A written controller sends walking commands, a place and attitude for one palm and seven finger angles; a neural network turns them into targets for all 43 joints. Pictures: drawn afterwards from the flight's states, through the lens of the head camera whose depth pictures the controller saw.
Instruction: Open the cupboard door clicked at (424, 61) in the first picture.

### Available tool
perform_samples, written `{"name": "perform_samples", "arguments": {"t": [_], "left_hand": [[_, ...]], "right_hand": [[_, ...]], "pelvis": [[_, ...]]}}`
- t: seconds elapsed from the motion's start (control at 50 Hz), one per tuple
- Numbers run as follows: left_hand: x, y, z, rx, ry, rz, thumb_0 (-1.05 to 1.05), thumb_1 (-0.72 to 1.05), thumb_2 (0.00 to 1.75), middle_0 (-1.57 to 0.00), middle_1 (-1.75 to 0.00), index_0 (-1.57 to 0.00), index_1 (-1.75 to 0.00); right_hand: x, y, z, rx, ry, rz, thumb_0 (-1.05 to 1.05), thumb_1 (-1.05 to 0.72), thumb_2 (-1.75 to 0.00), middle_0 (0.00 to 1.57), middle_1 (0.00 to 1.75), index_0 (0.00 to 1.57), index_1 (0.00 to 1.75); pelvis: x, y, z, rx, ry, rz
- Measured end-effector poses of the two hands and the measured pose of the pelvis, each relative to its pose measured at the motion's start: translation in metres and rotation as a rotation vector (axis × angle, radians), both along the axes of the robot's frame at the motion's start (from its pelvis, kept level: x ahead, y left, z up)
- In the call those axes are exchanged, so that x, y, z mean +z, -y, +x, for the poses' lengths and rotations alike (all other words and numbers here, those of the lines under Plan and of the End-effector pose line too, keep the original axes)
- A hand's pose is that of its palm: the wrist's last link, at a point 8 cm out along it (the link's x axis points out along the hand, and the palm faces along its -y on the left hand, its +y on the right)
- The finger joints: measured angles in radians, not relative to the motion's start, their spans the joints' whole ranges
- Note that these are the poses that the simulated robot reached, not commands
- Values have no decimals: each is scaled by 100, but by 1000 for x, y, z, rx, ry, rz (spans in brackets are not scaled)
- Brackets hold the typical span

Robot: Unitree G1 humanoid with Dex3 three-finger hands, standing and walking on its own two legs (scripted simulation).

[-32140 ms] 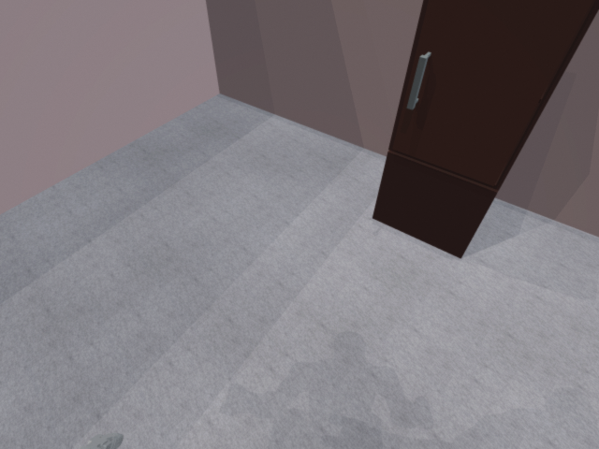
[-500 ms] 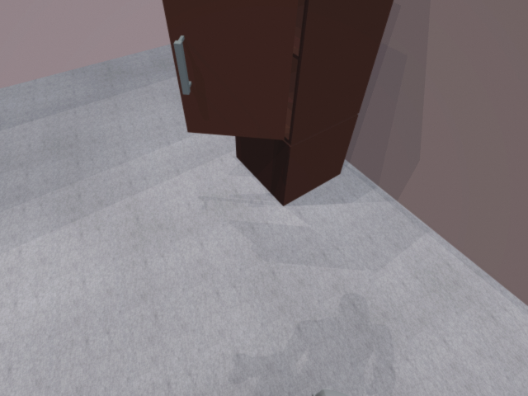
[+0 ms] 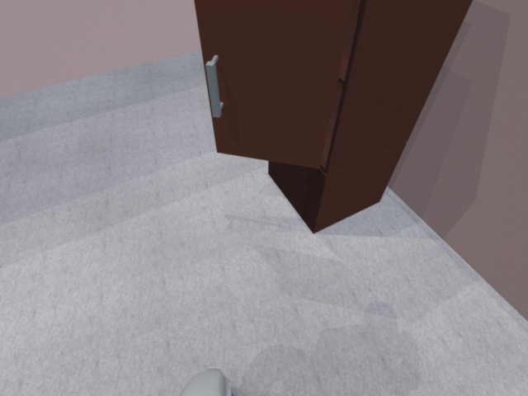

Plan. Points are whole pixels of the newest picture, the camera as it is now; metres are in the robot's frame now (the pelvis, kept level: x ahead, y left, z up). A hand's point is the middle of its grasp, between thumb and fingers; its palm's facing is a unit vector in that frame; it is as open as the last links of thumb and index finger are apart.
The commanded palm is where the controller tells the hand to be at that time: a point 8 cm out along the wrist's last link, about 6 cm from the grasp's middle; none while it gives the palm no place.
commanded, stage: take the last steps up to it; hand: left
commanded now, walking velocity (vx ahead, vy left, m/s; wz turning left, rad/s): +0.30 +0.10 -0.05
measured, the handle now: (216, 87) +0.91 +0.24 -0.06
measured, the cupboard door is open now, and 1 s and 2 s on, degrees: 49 49 49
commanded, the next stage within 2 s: come to a stop and stand still in 0.62 s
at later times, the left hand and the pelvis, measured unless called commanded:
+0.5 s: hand (171, 293) +0.31 +0.23 -0.16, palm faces -0.06 -0.97 -0.21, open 7.4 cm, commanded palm none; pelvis +0.18 +0.05 -0.01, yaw -4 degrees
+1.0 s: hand (167, 294) +0.32 +0.25 -0.20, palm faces -0.01 -0.98 -0.18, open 7.3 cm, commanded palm none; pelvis +0.32 +0.07 -0.02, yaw -5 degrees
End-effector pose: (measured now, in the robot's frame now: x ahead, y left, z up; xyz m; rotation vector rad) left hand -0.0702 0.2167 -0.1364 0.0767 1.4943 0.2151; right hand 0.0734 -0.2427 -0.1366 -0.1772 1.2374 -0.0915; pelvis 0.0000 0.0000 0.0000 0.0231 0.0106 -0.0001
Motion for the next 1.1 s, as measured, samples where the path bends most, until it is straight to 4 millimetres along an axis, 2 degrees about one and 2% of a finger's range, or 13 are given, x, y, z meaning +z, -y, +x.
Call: {"name": "perform_samples", "arguments": {"t": [0.1, 0.16, 0.24, 0.34, 0.46, 0.52, 0.56, 0.6, 0.66, 0.8, 0.92, 1.02, 1.1], "left_hand": [[-23, -24, 6, 47, -116, -42, 1, 92, 90, -20, -30, -20, -30], [-30, -43, 39, 23, -123, -41, 1, 91, 90, -20, -30, -20, -30], [-26, -66, 119, -34, 4, -14, 1, 92, 90, -20, -30, -20, -30], [-9, -78, 231, -111, 201, 15, 1, 92, 90, -20, -30, -19, -30], [9, -68, 345, -206, 356, 34, 1, 92, 90, -19, -30, -19, -30], [10, -55, 390, -250, 397, 41, 1, 92, 90, -19, -30, -19, -30], [5, -47, 411, -267, 420, 46, 1, 91, 90, -20, -30, -19, -30], [4, -40, 421, -265, 418, 42, 0, 91, 90, -20, -30, -19, -30], [4, -35, 417, -237, 367, 30, 0, 91, 90, -20, -30, -20, -30], [-2, -57, 392, -158, 200, 36, -1, 95, 90, -20, -30, -20, -30], [-30, -77, 384, -114, 69, 3, 0, 93, 90, -20, -30, -20, -30], [-35, -86, 396, -123, 44, -2, 1, 92, 90, -20, -30, -20, -30], [-28, -92, 410, -145, 77, 11, 1, 92, 90, -20, -30, -20, -30]], "right_hand": [[-7, -41, 89, 65, 124, -16, 1, -91, -90, 20, 30, 19, 30], [-7, -61, 111, 52, 161, -23, 0, -91, -90, 20, 30, 20, 30], [-4, -78, 108, 4, 117, -9, 0, -91, -90, 20, 30, 20, 30], [0, -67, 95, -81, 49, -39, -2, -95, -90, 20, 30, 20, 30], [-10, -62, 69, -152, -115, -14, -1, -93, -90, 20, 30, 20, 30], [-19, -60, 62, -190, -193, 11, 0, -92, -90, 20, 30, 20, 30], [-27, -58, 63, -209, -238, 27, 0, -92, -90, 20, 30, 20, 30], [-27, -56, 72, -215, -269, 36, 0, -92, -90, 20, 30, 20, 30], [-20, -52, 102, -208, -262, 32, 1, -92, -90, 20, 30, 20, 30], [-6, -55, 209, -155, -116, 13, 1, -91, -90, 20, 30, 20, 30], [-8, -69, 289, -111, 8, -50, 1, -92, -90, 20, 30, 20, 30], [0, -81, 322, -84, 60, -76, 0, -92, -90, 20, 30, 20, 30], [2, -79, 322, -91, 75, -80, 0, -91, -90, 20, 30, 20, 30]], "pelvis": [[-22, -34, 48, -4, 1, -27], [-25, -46, 66, -12, 14, -16], [-14, -55, 91, -30, 14, -7], [-4, -61, 123, -48, 7, 5], [-4, -55, 167, -64, 4, 17], [-9, -45, 193, -75, 5, 24], [-16, -37, 209, -79, 7, 18], [-16, -33, 222, -70, 14, 5], [-9, -32, 240, -64, 14, -4], [0, -40, 283, -63, 7, -16], [-16, -65, 318, -72, 19, -47], [-15, -72, 318, -88, 9, -37], [-12, -72, 307, -96, -3, -52]]}}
